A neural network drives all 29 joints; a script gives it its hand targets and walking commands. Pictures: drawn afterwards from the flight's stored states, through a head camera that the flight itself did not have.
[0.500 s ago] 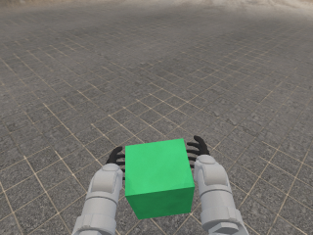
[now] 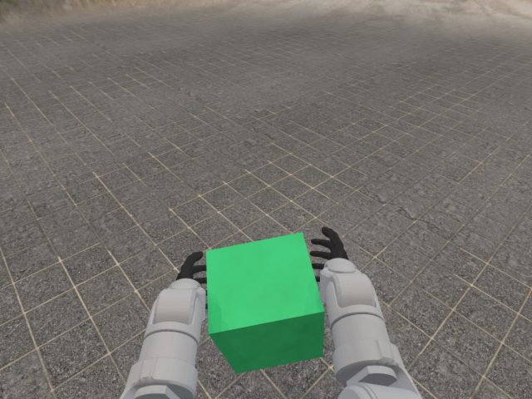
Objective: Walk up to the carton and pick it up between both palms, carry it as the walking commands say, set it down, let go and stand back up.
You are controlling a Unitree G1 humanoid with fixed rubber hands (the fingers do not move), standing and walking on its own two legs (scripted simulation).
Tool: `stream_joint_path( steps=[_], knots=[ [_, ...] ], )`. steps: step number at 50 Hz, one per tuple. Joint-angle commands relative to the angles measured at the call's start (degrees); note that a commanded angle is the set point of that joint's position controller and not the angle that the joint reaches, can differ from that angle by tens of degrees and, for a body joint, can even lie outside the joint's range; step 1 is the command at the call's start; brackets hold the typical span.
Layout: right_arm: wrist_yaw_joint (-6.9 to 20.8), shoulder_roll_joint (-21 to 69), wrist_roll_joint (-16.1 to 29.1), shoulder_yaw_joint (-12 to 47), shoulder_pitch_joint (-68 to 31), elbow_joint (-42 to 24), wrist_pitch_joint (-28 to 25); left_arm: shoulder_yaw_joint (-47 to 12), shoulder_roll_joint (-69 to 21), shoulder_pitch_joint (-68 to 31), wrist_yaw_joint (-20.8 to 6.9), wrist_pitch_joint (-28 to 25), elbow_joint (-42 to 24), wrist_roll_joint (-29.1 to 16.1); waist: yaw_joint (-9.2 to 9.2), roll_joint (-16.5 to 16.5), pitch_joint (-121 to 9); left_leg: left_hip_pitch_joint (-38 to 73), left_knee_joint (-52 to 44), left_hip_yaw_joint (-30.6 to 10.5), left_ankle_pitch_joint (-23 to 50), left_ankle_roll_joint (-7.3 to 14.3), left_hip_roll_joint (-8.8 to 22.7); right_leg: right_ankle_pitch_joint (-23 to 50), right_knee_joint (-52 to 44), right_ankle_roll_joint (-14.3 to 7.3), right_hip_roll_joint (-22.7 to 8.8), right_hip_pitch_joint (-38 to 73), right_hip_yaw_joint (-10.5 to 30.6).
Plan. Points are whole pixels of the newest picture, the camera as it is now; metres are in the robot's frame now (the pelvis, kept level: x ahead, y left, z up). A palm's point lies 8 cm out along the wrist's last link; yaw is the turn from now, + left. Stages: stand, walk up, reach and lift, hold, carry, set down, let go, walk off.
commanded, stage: reach and lift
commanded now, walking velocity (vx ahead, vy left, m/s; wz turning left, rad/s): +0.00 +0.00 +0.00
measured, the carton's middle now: (267, 306) +0.32 +0.00 -0.03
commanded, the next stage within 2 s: hold in 0.40 s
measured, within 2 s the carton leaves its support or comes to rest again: neither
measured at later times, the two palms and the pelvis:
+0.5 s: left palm (191, 290) +0.30 +0.12 +0.05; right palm (348, 276) +0.31 -0.13 +0.07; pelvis +0.00 +0.00 +0.00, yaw -1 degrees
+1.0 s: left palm (185, 300) +0.28 +0.13 +0.04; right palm (344, 283) +0.30 -0.12 +0.06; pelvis -0.01 +0.01 +0.00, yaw +0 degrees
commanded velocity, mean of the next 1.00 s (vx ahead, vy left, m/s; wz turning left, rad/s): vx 0.00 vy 0.00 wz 0.00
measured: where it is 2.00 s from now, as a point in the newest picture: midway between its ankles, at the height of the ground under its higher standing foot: outside the picture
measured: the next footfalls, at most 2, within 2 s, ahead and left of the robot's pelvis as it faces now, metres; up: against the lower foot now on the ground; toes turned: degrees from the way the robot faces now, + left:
none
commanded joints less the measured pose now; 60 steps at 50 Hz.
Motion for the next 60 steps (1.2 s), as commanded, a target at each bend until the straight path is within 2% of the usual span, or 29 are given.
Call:
stream_joint_path(
  steps=[1, 5, 6, 7, 8, 9, 10, 11, 14, 18, 20, 21, 26, 28, 31, 33, 34, 36, 40, 43, 44, 47, 49, 51, 52, 54, 55, 58, 60],
  knots=[
    [19.4, 66.7, 17.5, 30.7, -24.0, 3.0, 1.1, -34.9, -59.0, -53.9, -17.8, -7.4, -18.6, -20.0, -0.21, -0.5, -27.1, 6.5, -6.0, 2.8, 12.6, 0.6, -3.1, 15.0, -6.5, 0.0, 2.2, 7.5, -1.5],
    [19.3, 63.0, 16.2, 29.4, -18.2, 3.2, 2.2, -35.0, -59.8, -45.1, -17.8, -5.0, -12.8, -19.8, -1.68, 1.9, -18.6, 4.8, -8.1, 2.4, 11.0, -0.4, -3.2, 11.6, -8.5, -0.7, 2.5, 5.0, -2.4],
    [19.1, 62.9, 15.8, 31.2, -22.6, -1.5, 2.3, -33.6, -58.0, -44.2, -18.2, -4.7, -11.7, -18.3, -0.28, -2.3, -18.1, 4.6, -7.3, 3.5, 8.7, 0.2, -4.1, 10.9, -8.8, 0.2, 2.4, 5.0, -1.8],
    [19.4, 64.0, 16.5, 30.8, -17.2, 1.5, 3.2, -33.6, -58.6, -41.1, -17.9, -4.2, -11.7, -17.9, -0.54, -1.7, -14.0, 5.0, -8.8, 3.3, 6.9, 0.7, -3.3, 9.0, -9.5, 0.1, 2.3, 4.4, -2.1],
    [19.8, 63.5, 16.3, 29.7, -19.6, 2.2, 3.2, -33.2, -58.7, -46.2, -17.7, -4.7, -13.3, -18.3, -0.59, 1.9, -15.7, 1.9, -8.7, 2.6, 4.9, 0.5, -2.9, 6.6, -8.4, -0.7, 2.1, 4.5, -1.8],
    [20.3, 64.6, 17.9, 31.2, -21.1, -0.2, 2.8, -33.8, -58.5, -46.0, -17.7, -4.9, -15.5, -18.5, 0.64, 0.7, -16.4, 2.6, -8.4, 3.1, 6.3, 0.3, -3.6, 7.8, -8.7, -0.4, 2.4, 5.8, -2.4],
    [19.9, 63.5, 16.8, 30.7, -19.7, -1.4, 2.5, -33.8, -59.3, -43.8, -17.7, -4.8, -14.1, -17.9, -1.19, 1.2, -14.7, 3.3, -7.6, 3.0, 6.2, 0.4, -3.7, 8.1, -8.2, -0.7, 2.3, 4.4, -1.8],
    [20.3, 64.7, 18.6, 32.5, -26.3, -2.2, 2.2, -33.9, -59.6, -48.4, -18.2, -5.7, -14.3, -19.9, -0.24, -2.3, -19.5, 4.5, -7.7, 2.7, 3.9, 0.9, -2.9, 4.2, -8.0, -0.1, 2.7, 4.1, -2.4],
    [20.6, 65.0, 16.3, 29.3, -20.1, 4.2, 4.1, -33.1, -58.3, -47.8, -17.7, -4.6, -14.2, -18.2, -0.58, -1.4, -12.0, 2.8, -9.0, 3.9, -0.9, 1.1, -2.8, -1.1, -9.1, -0.7, 2.7, 1.2, -3.4],
    [20.9, 65.8, 18.5, 33.0, -21.2, -0.7, 3.3, -36.1, -61.5, -47.5, -17.9, -5.5, -17.0, -20.9, -0.03, -0.9, -21.3, 5.7, -7.6, 2.2, 9.0, 1.2, -2.1, 9.1, -7.2, -0.7, 2.8, 4.2, -2.0],
    [20.9, 63.8, 17.0, 30.3, -20.8, 0.8, 3.3, -33.3, -60.7, -46.3, -17.6, -4.9, -14.2, -18.5, -0.4, 0.4, -17.7, 2.9, -7.6, 2.1, 6.3, 0.8, -2.7, 6.4, -7.8, -0.9, 2.5, 3.7, -1.9],
    [21.1, 65.5, 18.9, 33.4, -22.8, -1.7, 2.9, -35.5, -60.1, -47.8, -17.7, -5.4, -18.0, -19.9, 1.43, -0.9, -20.4, 3.5, -7.4, 2.3, 7.4, 1.1, -3.0, 7.6, -7.6, -0.4, 2.6, 5.1, -2.0],
    [21.4, 65.5, 18.8, 32.2, -15.6, 0.6, 3.6, -37.8, -61.0, -44.1, -17.4, -4.5, -19.6, -20.3, -1.17, 3.7, -20.8, 7.4, -7.3, 2.2, 10.4, 0.4, -3.1, 10.7, -7.7, -1.3, 2.2, 3.1, -1.4],
    [20.8, 64.8, 17.2, 31.8, -15.4, 0.3, 4.2, -36.9, -61.1, -44.0, -17.9, -4.2, -17.2, -20.9, -1.83, -0.4, -17.3, 6.0, -7.5, 2.4, 7.6, 0.8, -2.6, 7.5, -8.2, -0.9, 2.8, 2.8, -2.1],
    [21.9, 64.1, 18.3, 33.8, -19.3, -4.0, 3.4, -37.6, -63.6, -42.6, -18.1, -4.0, -16.6, -20.8, -1.46, 0.8, -18.8, 6.6, -7.5, 2.0, 5.9, 0.4, -2.5, 6.1, -7.8, -1.3, 2.7, 2.0, -2.4],
    [21.4, 63.8, 18.0, 32.6, -20.1, -2.0, 3.9, -35.3, -60.7, -44.4, -18.1, -4.4, -16.9, -20.6, -0.78, -2.8, -16.5, 2.6, -8.2, 0.5, 5.2, 1.3, -1.5, 5.5, -7.6, -1.2, 2.9, 2.9, -2.0],
    [21.5, 63.7, 19.3, 34.3, -21.3, -5.8, 3.1, -37.3, -61.7, -45.0, -18.1, -4.7, -19.1, -21.2, -0.76, 1.0, -15.6, 3.4, -7.4, 1.3, 4.7, 0.8, -1.9, 5.4, -7.0, -1.4, 2.7, 2.2, -2.1],
    [21.2, 63.2, 18.6, 33.5, -19.7, -4.6, 3.9, -34.9, -62.2, -38.7, -18.1, -3.6, -13.2, -19.3, 0.06, 0.5, -14.2, 2.0, -8.0, 2.3, 4.2, 1.0, -3.0, 4.8, -8.2, -1.0, 2.7, 4.4, -2.3],
    [21.0, 62.5, 18.3, 34.5, -20.3, -5.2, 3.9, -35.7, -62.6, -41.7, -18.5, -4.4, -15.1, -21.1, -1.24, -2.1, -16.0, 3.6, -7.6, 1.5, 4.7, 1.3, -2.8, 4.7, -8.3, -1.0, 2.6, 3.8, -2.1],
    [21.8, 62.4, 17.4, 30.9, -16.1, 0.3, 4.7, -37.0, -60.9, -44.3, -17.8, -3.9, -18.2, -20.8, -2.2, 3.4, -12.2, 3.1, -8.6, 0.9, 3.7, 0.3, -1.8, 4.2, -7.6, -1.7, 2.6, 1.6, -2.7],
    [21.7, 63.6, 18.2, 31.3, -18.4, -0.3, 4.2, -35.6, -60.2, -45.2, -17.8, -4.4, -17.5, -20.2, -0.68, 2.0, -14.5, 1.5, -8.2, 1.8, 1.8, 0.6, -2.4, 3.4, -7.8, -1.3, 2.5, 4.0, -2.6],
    [21.3, 63.0, 17.2, 32.1, -21.1, -2.1, 4.1, -35.1, -61.0, -44.8, -17.5, -4.3, -15.5, -20.8, -0.93, -2.7, -14.9, 2.7, -8.2, 1.5, 0.6, 1.3, -1.6, 1.6, -7.4, -1.3, 3.1, 3.4, -2.8],
    [21.3, 65.0, 19.7, 34.2, -23.0, -4.3, 3.2, -36.1, -61.7, -45.5, -17.8, -4.8, -17.1, -20.7, 0.04, 0.9, -21.1, 2.8, -6.7, 2.3, 2.5, 1.3, -2.5, 3.8, -6.6, -1.3, 2.3, 4.8, -2.0],
    [21.0, 64.6, 19.4, 34.3, -20.0, -4.8, 3.1, -38.7, -62.4, -47.1, -18.0, -5.5, -21.3, -22.3, -1.33, 1.5, -21.6, 5.1, -6.0, 1.2, 8.2, 0.8, -2.6, 8.4, -6.1, -1.4, 2.4, 3.5, -1.8],
    [21.1, 63.1, 19.2, 33.8, -21.8, -4.4, 3.8, -36.9, -62.2, -42.0, -17.8, -4.0, -15.9, -20.4, -0.39, -0.1, -19.4, 4.3, -7.0, 1.5, 7.6, 1.1, -2.5, 7.5, -7.1, -1.1, 2.7, 4.1, -1.9],
    [21.1, 64.2, 18.0, 32.0, -14.9, -0.6, 4.3, -38.5, -61.6, -43.7, -17.9, -4.1, -18.9, -21.3, -2.06, 2.6, -17.7, 3.1, -7.7, 1.3, 7.4, 0.6, -2.7, 9.1, -7.1, -1.4, 2.6, 5.1, -1.8],
    [21.1, 65.3, 18.5, 33.9, -19.0, -3.4, 4.5, -37.0, -60.4, -45.0, -17.8, -4.3, -19.6, -20.9, -0.26, -1.9, -17.3, 3.2, -7.4, 1.8, 5.6, 1.4, -2.8, 6.4, -7.0, -0.6, 2.8, 4.1, -2.3],
    [21.4, 64.3, 17.7, 31.5, -18.4, 0.3, 4.6, -34.9, -59.7, -45.2, -17.9, -4.6, -17.7, -20.3, -1.28, -1.0, -13.9, 0.4, -8.8, 1.2, 0.8, 1.3, -2.0, 2.3, -7.4, -1.1, 2.7, 3.4, -2.8],
    [21.8, 60.1, 15.5, 28.2, -18.4, 3.3, 5.0, -30.9, -58.5, -40.3, -17.9, -3.3, -8.2, -16.5, -1.94, 0.6, -9.7, -1.8, -10.3, 0.8, -3.1, 1.4, -1.5, -0.9, -7.8, -1.5, 2.8, 1.9, -2.9]
  ],
)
